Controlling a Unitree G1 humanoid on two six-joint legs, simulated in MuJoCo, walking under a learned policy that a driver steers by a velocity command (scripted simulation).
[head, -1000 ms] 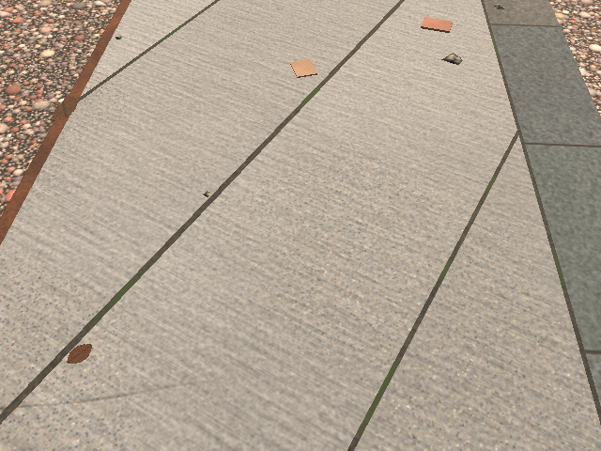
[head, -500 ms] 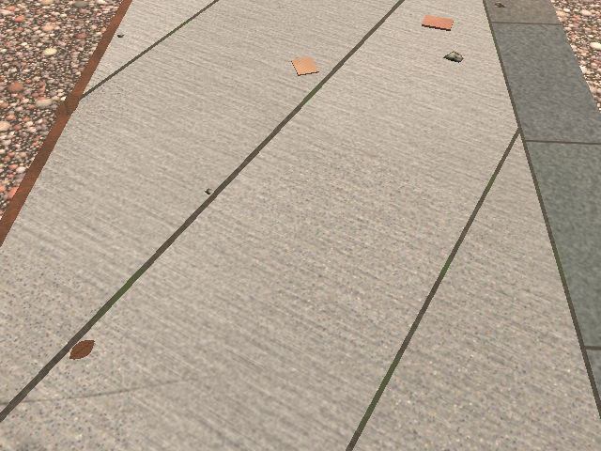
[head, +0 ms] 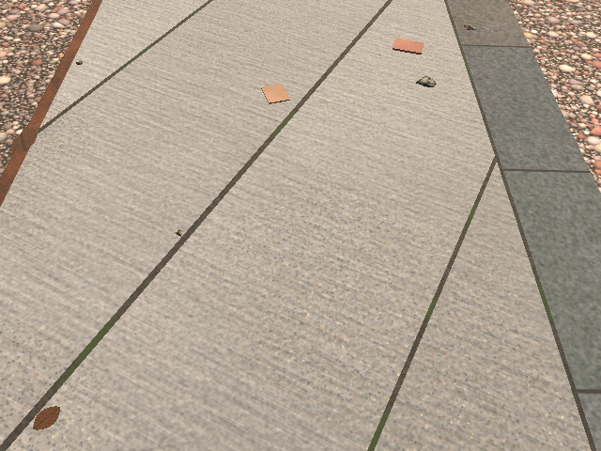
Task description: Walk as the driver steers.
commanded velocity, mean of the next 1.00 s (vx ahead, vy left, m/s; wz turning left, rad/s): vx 0.48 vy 0.00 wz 0.00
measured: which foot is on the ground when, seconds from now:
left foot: down 0.00-0.22, up 0.24-0.74, down 0.76-1.00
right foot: up 0.00-0.18, down 0.20-0.78, up 0.80-1.00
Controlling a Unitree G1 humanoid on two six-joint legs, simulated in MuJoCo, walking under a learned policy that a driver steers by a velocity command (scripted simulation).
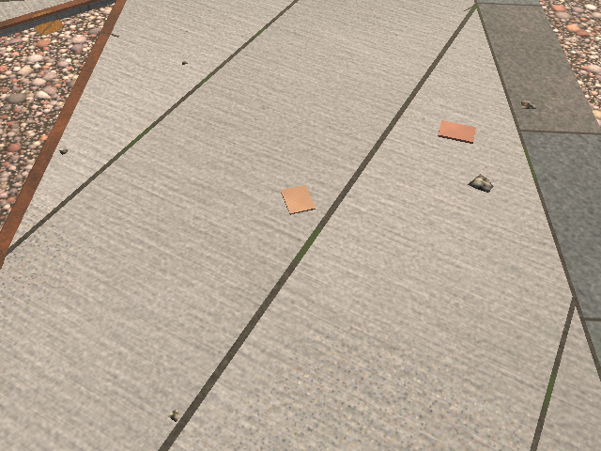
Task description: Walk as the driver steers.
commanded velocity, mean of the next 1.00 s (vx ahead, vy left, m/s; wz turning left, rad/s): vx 0.50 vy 0.00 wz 0.00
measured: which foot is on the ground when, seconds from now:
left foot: down 0.00-0.32, up 0.34-0.88, down 0.90-1.00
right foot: up 0.00-0.30, down 0.32-0.90, up 0.92-1.00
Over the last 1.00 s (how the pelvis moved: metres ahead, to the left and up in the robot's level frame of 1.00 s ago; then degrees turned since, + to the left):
0.57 0.02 0.00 0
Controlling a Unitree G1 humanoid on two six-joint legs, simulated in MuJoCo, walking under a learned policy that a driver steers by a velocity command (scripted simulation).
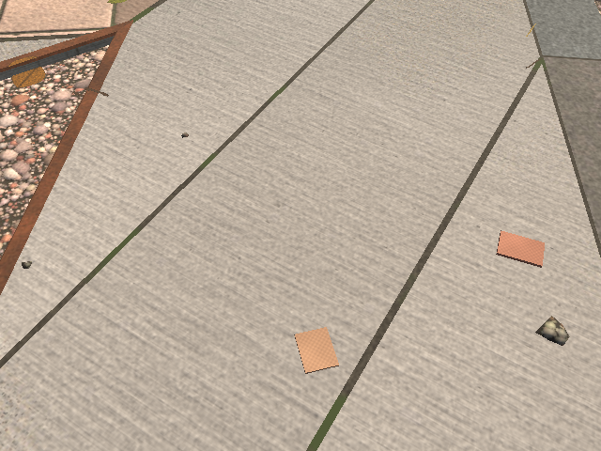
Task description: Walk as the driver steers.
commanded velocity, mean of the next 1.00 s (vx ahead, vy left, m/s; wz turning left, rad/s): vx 0.45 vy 0.00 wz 0.00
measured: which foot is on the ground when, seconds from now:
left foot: down 0.00-0.48, up 0.50-0.94, down 0.96-1.00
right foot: up 0.00-0.44, down 0.46-0.98, up 1.00-1.00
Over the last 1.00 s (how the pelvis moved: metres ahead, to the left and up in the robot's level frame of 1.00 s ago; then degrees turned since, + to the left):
0.56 -0.01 -0.02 0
